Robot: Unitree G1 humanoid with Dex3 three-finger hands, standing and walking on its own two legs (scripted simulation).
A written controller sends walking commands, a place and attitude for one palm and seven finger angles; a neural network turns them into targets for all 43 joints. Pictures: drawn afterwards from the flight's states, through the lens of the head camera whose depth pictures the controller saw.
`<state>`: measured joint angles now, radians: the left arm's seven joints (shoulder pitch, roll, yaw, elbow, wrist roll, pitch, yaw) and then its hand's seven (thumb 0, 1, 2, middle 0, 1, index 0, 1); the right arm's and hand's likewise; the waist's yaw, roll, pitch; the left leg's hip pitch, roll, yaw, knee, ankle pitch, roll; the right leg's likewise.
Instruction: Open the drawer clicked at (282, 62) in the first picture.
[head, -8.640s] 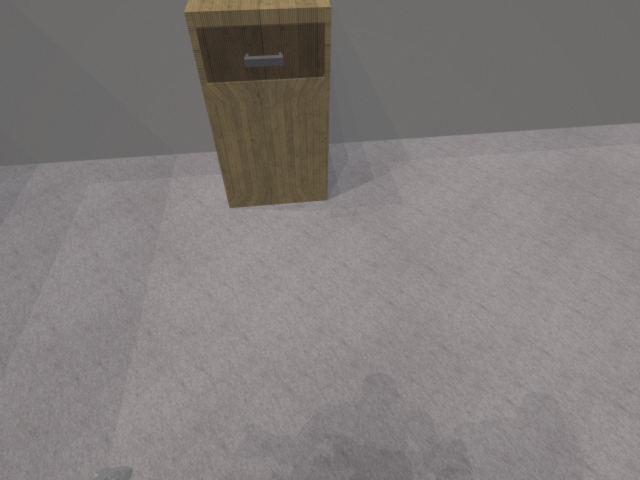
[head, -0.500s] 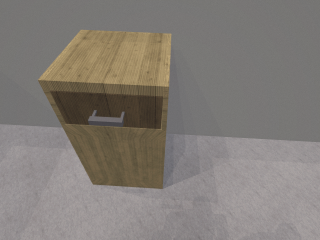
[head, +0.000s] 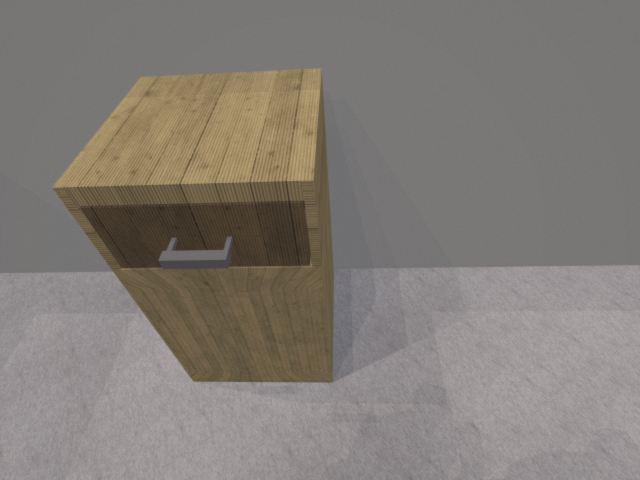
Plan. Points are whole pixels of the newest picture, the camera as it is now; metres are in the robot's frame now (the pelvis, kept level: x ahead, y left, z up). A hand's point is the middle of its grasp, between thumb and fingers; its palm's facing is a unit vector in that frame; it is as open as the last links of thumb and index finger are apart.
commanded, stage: look again from close up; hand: left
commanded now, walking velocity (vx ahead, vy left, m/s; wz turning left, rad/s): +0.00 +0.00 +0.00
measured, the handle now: (198, 250) +0.53 +0.27 -0.07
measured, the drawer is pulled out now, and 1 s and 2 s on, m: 0.00 0.00 0.00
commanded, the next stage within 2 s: shuffle to correct the standing spot in 0.30 s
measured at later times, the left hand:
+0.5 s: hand out of the picture +0.01 +0.15 -0.16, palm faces +0.05 -0.97 -0.22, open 7.2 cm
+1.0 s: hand out of the picture +0.05 +0.22 -0.17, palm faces +0.07 -0.96 -0.26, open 7.3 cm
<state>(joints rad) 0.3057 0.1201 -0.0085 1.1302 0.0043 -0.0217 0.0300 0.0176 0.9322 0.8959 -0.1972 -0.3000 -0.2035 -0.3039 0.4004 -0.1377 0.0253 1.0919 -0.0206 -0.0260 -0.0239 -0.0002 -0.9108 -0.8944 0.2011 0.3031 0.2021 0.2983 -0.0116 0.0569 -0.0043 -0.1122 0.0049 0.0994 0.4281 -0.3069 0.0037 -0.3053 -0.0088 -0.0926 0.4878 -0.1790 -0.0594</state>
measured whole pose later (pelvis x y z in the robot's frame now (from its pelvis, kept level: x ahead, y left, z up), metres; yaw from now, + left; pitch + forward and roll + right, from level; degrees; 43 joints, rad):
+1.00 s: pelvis +0.01 +0.03 -0.01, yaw +0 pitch +0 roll +2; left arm 0.24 0.16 0.05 1.04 0.02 0.02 0.03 0.00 0.91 0.90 -0.20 -0.30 -0.20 -0.30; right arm 0.35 -0.16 -0.01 1.04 -0.03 0.01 -0.03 0.00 -0.91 -0.89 0.20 0.30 0.20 0.30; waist 0.02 0.02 0.03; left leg -0.14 -0.05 0.12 0.50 -0.37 0.05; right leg -0.36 -0.06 -0.06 0.61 -0.25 -0.01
